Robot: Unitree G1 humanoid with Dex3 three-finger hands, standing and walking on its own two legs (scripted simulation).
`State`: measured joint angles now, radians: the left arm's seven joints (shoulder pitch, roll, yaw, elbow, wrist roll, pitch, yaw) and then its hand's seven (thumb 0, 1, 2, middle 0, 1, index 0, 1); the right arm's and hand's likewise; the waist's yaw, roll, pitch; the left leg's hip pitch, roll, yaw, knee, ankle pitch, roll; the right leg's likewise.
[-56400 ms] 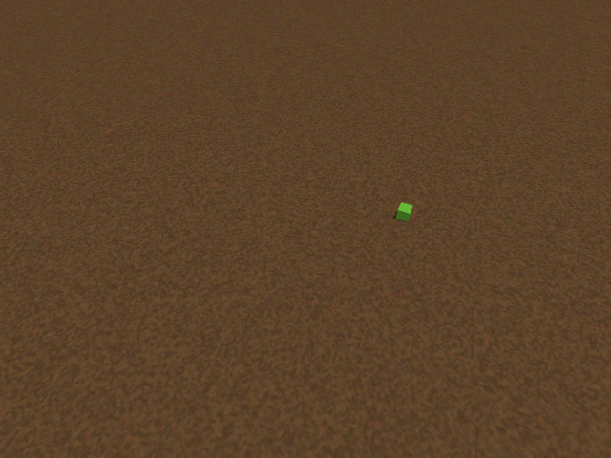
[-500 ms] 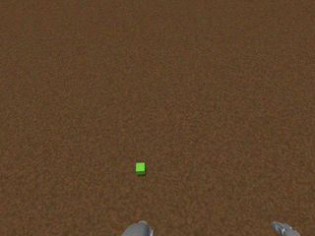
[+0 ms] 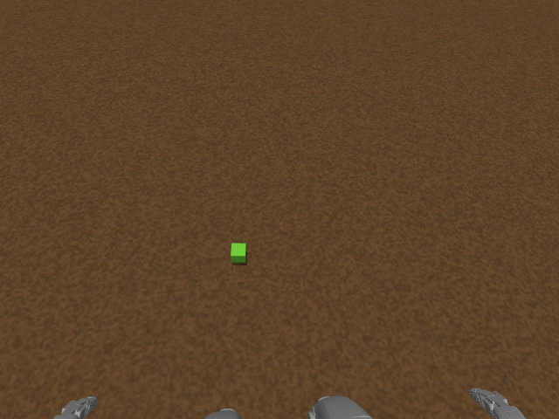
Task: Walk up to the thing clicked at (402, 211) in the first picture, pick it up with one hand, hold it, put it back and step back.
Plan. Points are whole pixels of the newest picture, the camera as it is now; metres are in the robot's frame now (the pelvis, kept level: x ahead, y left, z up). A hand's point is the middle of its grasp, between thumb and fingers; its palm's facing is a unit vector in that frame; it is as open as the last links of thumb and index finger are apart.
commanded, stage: step back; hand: left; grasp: from above
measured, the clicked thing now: (238, 252) +0.74 +0.13 -0.74
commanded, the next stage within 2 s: stand in 1.92 s
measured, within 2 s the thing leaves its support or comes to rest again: neither
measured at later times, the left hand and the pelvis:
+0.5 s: hand out of the picture -0.05 +0.25 -0.15, palm faces +0.05 -0.91 -0.40, open 7.3 cm; pelvis -0.18 -0.03 -0.01, yaw +3 degrees
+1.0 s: hand out of the picture -0.30 +0.21 -0.14, palm faces +0.05 -0.90 -0.43, open 7.3 cm; pelvis -0.34 -0.07 +0.00, yaw +2 degrees
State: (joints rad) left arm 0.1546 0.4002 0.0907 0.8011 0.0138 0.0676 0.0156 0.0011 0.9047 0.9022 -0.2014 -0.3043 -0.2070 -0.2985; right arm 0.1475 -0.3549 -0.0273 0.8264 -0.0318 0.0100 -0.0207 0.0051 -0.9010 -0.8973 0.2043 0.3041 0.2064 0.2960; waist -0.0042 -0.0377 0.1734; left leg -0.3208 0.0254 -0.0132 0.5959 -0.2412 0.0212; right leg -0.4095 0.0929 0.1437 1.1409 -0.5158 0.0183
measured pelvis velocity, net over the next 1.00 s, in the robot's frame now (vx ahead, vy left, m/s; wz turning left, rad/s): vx -0.34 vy -0.07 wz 0.03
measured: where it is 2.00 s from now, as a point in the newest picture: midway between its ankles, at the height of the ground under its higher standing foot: outside the picture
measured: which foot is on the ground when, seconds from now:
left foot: down 0.00-0.16, up 0.18-0.42, down 0.44-0.80, up 0.82-1.00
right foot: up 0.00-0.10, down 0.12-0.46, up 0.48-0.74, down 0.76-1.00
